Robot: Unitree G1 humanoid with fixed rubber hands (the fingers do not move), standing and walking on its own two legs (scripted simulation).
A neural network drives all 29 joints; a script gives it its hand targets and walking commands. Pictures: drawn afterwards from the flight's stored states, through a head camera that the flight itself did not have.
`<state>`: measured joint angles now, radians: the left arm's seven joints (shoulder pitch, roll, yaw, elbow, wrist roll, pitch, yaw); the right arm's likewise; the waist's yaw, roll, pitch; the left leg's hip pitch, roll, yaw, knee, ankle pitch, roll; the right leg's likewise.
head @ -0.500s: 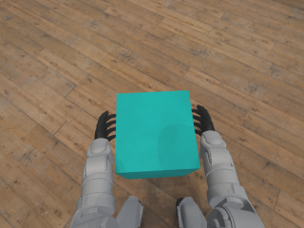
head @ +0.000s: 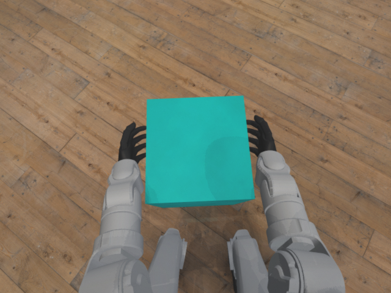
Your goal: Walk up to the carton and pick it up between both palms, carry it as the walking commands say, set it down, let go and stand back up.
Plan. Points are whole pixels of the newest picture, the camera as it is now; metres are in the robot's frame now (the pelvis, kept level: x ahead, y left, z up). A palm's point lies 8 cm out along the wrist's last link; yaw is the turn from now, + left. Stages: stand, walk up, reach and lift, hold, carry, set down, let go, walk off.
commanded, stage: set down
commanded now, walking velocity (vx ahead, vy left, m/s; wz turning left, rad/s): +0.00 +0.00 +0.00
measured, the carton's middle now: (196, 160) +0.40 +0.04 -0.14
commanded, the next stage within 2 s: none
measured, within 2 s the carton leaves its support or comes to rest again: neither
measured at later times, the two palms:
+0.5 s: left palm (139, 163) +0.39 +0.19 -0.15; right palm (253, 154) +0.43 -0.10 -0.16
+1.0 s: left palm (146, 163) +0.41 +0.19 -0.24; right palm (246, 155) +0.45 -0.10 -0.24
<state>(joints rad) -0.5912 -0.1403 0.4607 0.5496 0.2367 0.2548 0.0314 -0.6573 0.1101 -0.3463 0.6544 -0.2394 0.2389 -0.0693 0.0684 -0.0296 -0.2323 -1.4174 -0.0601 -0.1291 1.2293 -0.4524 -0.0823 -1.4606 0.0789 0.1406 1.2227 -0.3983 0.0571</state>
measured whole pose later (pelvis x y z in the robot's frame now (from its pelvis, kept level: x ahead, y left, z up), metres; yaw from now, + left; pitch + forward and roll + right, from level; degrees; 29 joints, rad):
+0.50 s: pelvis -0.02 +0.00 -0.08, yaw +0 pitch +40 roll +2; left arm -0.77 -0.06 0.46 0.66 0.19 0.24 0.06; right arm -0.86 0.04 -0.35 0.78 -0.19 0.22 -0.10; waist 0.07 -0.04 -0.19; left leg -1.71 -0.09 -0.14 1.54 -0.53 -0.11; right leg -1.76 0.12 0.15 1.53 -0.47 0.07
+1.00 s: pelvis -0.04 +0.00 -0.15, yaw +1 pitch +43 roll +2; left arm -0.98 -0.01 0.50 0.71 0.18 0.26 0.07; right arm -1.08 -0.02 -0.37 0.85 -0.19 0.24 -0.11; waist 0.07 -0.04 -0.10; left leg -1.97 -0.13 -0.14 1.76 -0.55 -0.13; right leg -2.01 0.15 0.16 1.75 -0.48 0.10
